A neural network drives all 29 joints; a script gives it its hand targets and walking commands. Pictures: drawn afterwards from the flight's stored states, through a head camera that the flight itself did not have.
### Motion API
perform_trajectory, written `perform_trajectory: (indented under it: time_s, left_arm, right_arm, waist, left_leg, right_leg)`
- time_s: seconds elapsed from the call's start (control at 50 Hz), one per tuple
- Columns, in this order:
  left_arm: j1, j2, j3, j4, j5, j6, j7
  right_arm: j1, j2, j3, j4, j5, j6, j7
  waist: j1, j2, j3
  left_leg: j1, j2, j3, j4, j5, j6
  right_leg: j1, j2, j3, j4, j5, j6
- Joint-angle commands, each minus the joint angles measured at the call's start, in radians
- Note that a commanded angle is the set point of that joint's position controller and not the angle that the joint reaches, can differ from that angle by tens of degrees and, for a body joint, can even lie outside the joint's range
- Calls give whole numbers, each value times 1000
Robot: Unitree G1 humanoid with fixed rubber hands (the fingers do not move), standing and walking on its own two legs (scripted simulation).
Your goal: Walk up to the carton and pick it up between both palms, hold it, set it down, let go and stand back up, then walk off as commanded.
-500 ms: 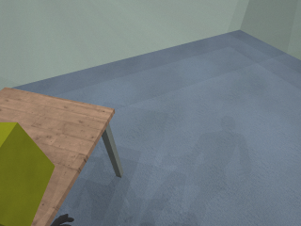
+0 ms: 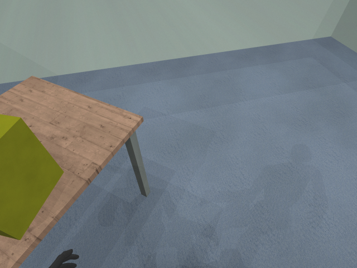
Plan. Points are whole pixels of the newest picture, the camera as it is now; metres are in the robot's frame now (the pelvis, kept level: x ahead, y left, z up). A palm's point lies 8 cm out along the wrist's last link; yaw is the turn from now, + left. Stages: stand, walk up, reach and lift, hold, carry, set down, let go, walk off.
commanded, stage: walk up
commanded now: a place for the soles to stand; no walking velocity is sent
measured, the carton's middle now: out of the picture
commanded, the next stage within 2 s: none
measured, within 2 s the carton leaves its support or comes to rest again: neither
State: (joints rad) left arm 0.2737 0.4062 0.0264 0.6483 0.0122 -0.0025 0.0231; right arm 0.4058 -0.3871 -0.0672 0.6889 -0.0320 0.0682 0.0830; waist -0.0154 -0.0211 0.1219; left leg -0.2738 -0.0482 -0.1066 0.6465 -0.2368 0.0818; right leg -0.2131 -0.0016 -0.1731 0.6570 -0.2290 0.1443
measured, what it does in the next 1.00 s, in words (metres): steps to the left, turning left: left foot, then right foot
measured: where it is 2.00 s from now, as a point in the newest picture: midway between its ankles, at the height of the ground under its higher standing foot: outside the picture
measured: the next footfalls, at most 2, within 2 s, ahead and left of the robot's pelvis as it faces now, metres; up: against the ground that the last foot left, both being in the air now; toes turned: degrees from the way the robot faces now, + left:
left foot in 0.02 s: +0.07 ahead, +0.12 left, +0.00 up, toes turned -6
right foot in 0.12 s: +0.06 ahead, -0.13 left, +0.00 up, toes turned +2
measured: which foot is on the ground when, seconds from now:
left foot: up 0.00-0.00, down 0.02-0.14, up 0.16-0.56, down 0.58-1.00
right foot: up 0.00-0.10, down 0.12-0.60, up 0.62-1.00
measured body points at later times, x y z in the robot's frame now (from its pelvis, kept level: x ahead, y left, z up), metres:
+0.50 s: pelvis +0.03 +0.02 -0.02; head +0.05 +0.02 +0.43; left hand +0.02 +0.35 -0.11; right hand +0.20 -0.25 -0.12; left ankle +0.06 +0.17 -0.71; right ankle +0.02 -0.13 -0.74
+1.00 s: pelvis +0.09 +0.11 -0.01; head +0.11 +0.17 +0.43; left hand +0.09 +0.43 -0.14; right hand +0.30 -0.16 -0.08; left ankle +0.06 +0.18 -0.74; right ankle +0.21 +0.03 -0.68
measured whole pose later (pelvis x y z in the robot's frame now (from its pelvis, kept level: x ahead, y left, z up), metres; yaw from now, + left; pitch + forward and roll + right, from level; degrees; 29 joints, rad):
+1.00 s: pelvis +0.09 +0.11 -0.01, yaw +24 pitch -2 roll -3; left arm 0.21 0.42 0.03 0.66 0.03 0.05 -0.03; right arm 0.32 -0.38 -0.07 0.69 -0.03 -0.01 -0.02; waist -0.01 -0.07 0.14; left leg -0.25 -0.12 -0.19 0.62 -0.32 0.07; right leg -0.58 -0.02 -0.10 1.03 -0.39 0.05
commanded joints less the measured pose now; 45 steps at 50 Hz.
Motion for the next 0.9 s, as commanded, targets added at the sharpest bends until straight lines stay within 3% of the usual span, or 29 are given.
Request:
perform_trajectory:
  time_s: [0.0, 0.02, 0.04, 0.06, 0.08, 0.1, 0.12, 0.14, 0.16, 0.2, 0.22, 0.24, 0.3, 0.32, 0.4, 0.44, 0.48, 0.52, 0.54, 0.56, 0.58, 0.6, 0.62, 0.66, 0.7, 0.72, 0.8, 0.84, 0.88]
  left_arm:
    - [155, 212, 108, 35, -25, -10, 17]
    - [142, 230, 116, 46, -37, -10, 12]
    - [65, 202, 106, -1, -51, -27, 2]
    - [121, 225, 120, 27, -40, -38, 6]
    - [189, 268, 129, 69, -23, -49, 19]
    - [204, 354, 138, 84, 3, -60, 29]
    - [131, 427, 163, 50, 35, -58, 38]
    - [-45, 424, 159, 14, 41, -68, 43]
    - [-75, 372, 156, 5, 39, -76, 48]
    - [-5, 300, 140, 45, 14, -87, 49]
    - [50, 277, 142, 55, 9, -88, 49]
    - [79, 275, 141, 50, 9, -87, 43]
    - [76, 262, 137, 21, 9, -71, 35]
    - [79, 261, 137, 21, 10, -70, 33]
    - [42, 279, 133, 10, 13, -69, 12]
    - [26, 306, 136, 5, 13, -68, 4]
    - [-52, 324, 137, -14, 19, -66, 7]
    - [-80, 317, 140, -3, 28, -52, 6]
    - [-75, 270, 125, -20, 34, -44, 4]
    - [-63, 229, 108, -28, 20, -34, -8]
    - [-43, 191, 95, -64, 0, -30, -7]
    - [-64, 216, 85, -99, -6, -39, -10]
    - [-37, 244, 87, -79, 4, -39, -10]
    - [-33, 236, 97, -34, 2, -38, -18]
    - [-32, 223, 101, -24, 8, -26, -15]
    - [-50, 213, 98, -19, 12, -17, -16]
    - [-149, 190, 101, -38, 23, 14, -27]
    - [-137, 185, 96, -38, 17, 28, -27]
    - [-165, 176, 95, -39, 13, 35, -29]
  right_arm:
    - [-171, -233, -87, -108, -10, 32, -36]
    - [-210, -244, -69, -147, -26, 29, -31]
    - [-259, -301, -74, -185, -37, 9, -21]
    - [-315, -304, -70, -209, -32, 3, -19]
    - [-297, -227, -55, -215, -21, 4, -9]
    - [-206, -128, -33, -207, -19, 12, 1]
    - [-132, -87, -30, -183, -21, 10, -7]
    - [-103, -209, -67, -128, -37, 12, -8]
    - [-79, -255, -74, -108, -28, 6, 7]
    - [-128, -233, -73, -100, -19, 0, 26]
    - [-85, -196, -61, -90, -15, -4, 31]
    - [-72, -174, -58, -91, -5, -1, 35]
    - [-115, -158, -43, -96, -7, 5, 30]
    - [-186, -157, -38, -124, -3, 5, 38]
    - [-215, -180, -42, -101, 4, -12, 35]
    - [-187, -193, -50, -95, 1, -12, 36]
    - [-124, -215, -63, -82, -3, -10, 35]
    - [-9, -229, -73, -41, 0, -16, 25]
    - [114, -267, -95, -5, -8, -19, 14]
    - [144, -316, -112, -2, -15, -18, -6]
    - [67, -340, -111, -35, -23, -15, -16]
    - [35, -370, -116, -76, -5, -20, -8]
    - [0, -341, -116, -93, 13, -25, -12]
    - [-23, -269, -104, -86, 12, -32, -32]
    - [7, -241, -100, -72, 17, -50, -60]
    - [17, -240, -95, -65, 12, -54, -75]
    - [41, -253, -93, -57, 12, -77, -111]
    - [12, -256, -89, -69, 13, -83, -129]
    - [30, -234, -82, -56, 13, -94, -139]
  waist:
    - [115, 198, -91]
    - [133, 147, -20]
    - [124, 308, 152]
    - [153, 358, 139]
    - [170, 198, 115]
    - [140, -111, 16]
    - [93, -187, -57]
    - [31, -55, 18]
    - [15, 21, -2]
    - [43, -14, 0]
    - [54, -120, -46]
    - [58, -173, -105]
    - [41, -155, -104]
    - [65, -110, -48]
    - [46, -184, -20]
    - [22, -242, -29]
    - [-21, -192, -53]
    - [-82, -127, -123]
    - [-132, 1, -163]
    - [-130, 201, -56]
    - [-71, 331, 7]
    - [-71, 383, -16]
    - [-37, 306, -26]
    - [-13, 198, -46]
    - [-19, 231, -57]
    - [-22, 248, -43]
    - [-26, 50, -85]
    - [-12, 107, -93]
    - [-22, 66, -47]
  left_leg:
    - [-224, 127, -230, -104, 86, 152]
    - [-400, 125, -273, -175, -55, 135]
    - [-553, 215, -549, -290, -132, 174]
    - [-627, 219, -603, -283, -273, 159]
    - [-681, 124, -491, -189, -383, 87]
    - [-654, -61, -212, 17, -366, 8]
    - [-591, -102, -92, 338, -320, -63]
    - [-508, 4, -99, 433, -224, -98]
    - [-394, 33, -94, 439, -173, -101]
    - [-338, 80, -59, 360, -42, -78]
    - [-326, 40, -24, 345, 3, -56]
    - [-334, 41, -8, 328, 3, -60]
    - [-335, 57, 70, 296, -10, -57]
    - [-362, 86, 78, 269, -19, -72]
    - [-310, 135, 100, 146, -19, -64]
    - [-225, 138, 112, 91, -35, -41]
    - [-82, 141, 135, 69, -61, -31]
    - [103, 80, 125, -31, -92, 8]
    - [212, 13, 32, -95, -144, 43]
    - [203, 72, -203, -192, -156, 75]
    - [154, 136, -482, -270, -70, 108]
    - [155, 232, -779, -408, -63, 184]
    - [139, 249, -808, -430, -159, 210]
    - [170, 155, -576, -358, -26, 101]
    - [180, 136, -509, -339, 105, 8]
    - [174, 131, -479, -331, 167, -2]
    - [228, 187, -553, -302, 259, -13]
    - [231, 188, -518, -273, 325, -38]
    - [207, 180, -453, -236, 480, -46]
  right_leg:
    - [80, -155, 341, 465, -414, -246]
    - [130, -166, 380, 361, -404, -281]
    - [58, -31, 400, 167, -559, -253]
    - [181, -46, 429, 22, -437, -240]
    - [327, -48, 398, -148, -251, -205]
    - [381, -224, 465, -354, -357, -163]
    - [257, -479, 700, -511, -500, -200]
    - [43, -559, 684, -560, -460, -218]
    - [16, -498, 584, -518, -345, -182]
    - [61, -317, 365, -448, -81, -59]
    - [193, -250, 240, -405, 145, 8]
    - [312, -246, 192, -345, 309, 13]
    - [330, -274, 100, -315, 485, -42]
    - [281, -279, 86, -316, 398, -97]
    - [244, -315, 50, -302, 279, -251]
    - [200, -338, 32, -279, 251, -266]
    - [87, -388, 33, -233, 172, -266]
    - [35, -276, -53, -21, 73, -227]
    - [-54, -210, -43, 238, 9, -204]
    - [-231, -139, -13, 452, -261, -181]
    - [-376, -41, 61, 500, -430, -160]
    - [-473, 34, 151, 527, -465, -145]
    - [-438, 5, 212, 535, -443, -148]
    - [-388, -31, 228, 453, -293, -145]
    - [-377, -35, 241, 394, -222, -143]
    - [-395, -39, 239, 374, -208, -143]
    - [-451, -22, 259, 341, -141, -144]
    - [-478, -20, 273, 349, -96, -147]
    - [-480, -41, 263, 348, -75, -150]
